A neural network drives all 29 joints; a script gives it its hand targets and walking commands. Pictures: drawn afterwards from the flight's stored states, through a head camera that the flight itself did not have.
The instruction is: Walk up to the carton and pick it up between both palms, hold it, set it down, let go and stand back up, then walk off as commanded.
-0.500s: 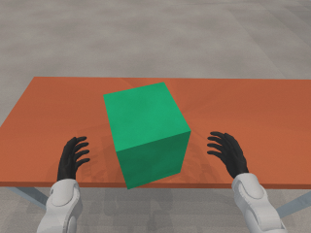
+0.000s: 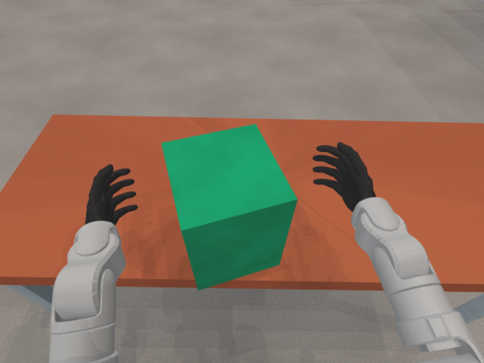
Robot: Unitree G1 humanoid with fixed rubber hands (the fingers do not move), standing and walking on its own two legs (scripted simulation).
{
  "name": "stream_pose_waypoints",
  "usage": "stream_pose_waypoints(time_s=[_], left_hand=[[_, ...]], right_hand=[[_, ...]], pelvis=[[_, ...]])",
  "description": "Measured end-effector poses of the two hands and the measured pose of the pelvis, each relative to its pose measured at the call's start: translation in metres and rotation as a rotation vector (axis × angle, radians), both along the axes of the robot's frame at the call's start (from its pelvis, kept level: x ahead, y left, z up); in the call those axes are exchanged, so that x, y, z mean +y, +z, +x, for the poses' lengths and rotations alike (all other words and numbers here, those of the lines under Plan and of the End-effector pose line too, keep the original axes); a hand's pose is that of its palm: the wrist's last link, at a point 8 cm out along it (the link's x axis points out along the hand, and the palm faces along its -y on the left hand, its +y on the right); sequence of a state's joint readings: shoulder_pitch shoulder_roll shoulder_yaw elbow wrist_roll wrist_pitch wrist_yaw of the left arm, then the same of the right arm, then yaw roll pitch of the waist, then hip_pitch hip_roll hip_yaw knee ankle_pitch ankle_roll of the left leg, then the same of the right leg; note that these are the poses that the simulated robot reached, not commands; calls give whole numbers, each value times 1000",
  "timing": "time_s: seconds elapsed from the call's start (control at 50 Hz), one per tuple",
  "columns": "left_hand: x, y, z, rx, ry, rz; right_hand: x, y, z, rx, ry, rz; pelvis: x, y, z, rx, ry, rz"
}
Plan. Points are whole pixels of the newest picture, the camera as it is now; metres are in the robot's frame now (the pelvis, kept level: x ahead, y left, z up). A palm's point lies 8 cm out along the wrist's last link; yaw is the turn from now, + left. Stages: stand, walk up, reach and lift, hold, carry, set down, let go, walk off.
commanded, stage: reach and lift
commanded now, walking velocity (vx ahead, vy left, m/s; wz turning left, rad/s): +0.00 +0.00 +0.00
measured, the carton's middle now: (226, 209) +0.39 +0.06 -0.01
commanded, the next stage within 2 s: none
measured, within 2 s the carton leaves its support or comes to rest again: neither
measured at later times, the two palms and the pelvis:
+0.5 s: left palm (103, 179) +0.33 +0.23 +0.14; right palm (343, 144) +0.42 -0.13 +0.15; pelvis +0.01 +0.00 +0.00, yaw +0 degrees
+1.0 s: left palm (113, 197) +0.35 +0.24 +0.09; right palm (340, 163) +0.43 -0.14 +0.10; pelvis +0.01 +0.00 +0.00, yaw +0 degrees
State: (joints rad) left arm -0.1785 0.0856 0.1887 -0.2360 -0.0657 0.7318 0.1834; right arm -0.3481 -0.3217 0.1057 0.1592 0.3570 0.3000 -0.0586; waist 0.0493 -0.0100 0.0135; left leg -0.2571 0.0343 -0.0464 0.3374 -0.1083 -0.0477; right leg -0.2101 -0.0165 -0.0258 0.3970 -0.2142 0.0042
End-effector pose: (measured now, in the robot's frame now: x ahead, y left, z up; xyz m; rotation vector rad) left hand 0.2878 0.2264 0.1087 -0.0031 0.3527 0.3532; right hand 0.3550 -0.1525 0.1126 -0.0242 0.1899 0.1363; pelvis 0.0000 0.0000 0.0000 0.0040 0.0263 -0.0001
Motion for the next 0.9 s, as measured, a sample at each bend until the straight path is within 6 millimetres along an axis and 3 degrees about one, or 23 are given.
stream_pose_waypoints(time_s=[0.24,0.62,0.74,0.9], left_hand=[[-3,29,25,-63,-8,-12],[3,45,55,-64,8,-25],[1,36,68,-29,1,-36],[7,4,66,-20,0,-46]], right_hand=[[3,21,32,-1,3,-11],[23,49,79,2,27,1],[19,41,88,51,-3,-7],[11,10,85,81,-29,-15]], pelvis=[[-1,0,3,4,0,1],[-1,0,6,9,0,1],[-1,0,6,9,0,1],[-2,0,9,12,0,2]])
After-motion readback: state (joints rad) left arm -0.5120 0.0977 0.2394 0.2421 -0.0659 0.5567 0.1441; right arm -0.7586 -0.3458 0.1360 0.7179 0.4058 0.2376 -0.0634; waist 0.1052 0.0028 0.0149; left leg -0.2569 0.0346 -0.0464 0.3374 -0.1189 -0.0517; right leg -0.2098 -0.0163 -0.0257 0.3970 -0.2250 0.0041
